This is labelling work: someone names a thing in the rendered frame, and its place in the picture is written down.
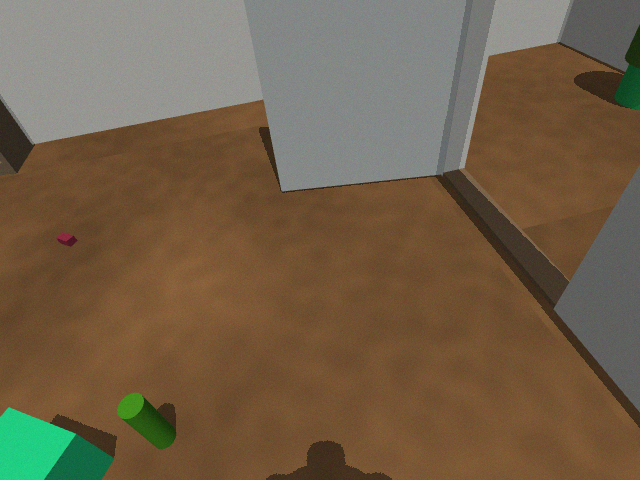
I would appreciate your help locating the bookshelf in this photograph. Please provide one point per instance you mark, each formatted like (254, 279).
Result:
(14, 145)

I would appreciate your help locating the potted plant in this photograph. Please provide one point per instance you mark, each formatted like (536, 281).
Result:
(628, 92)

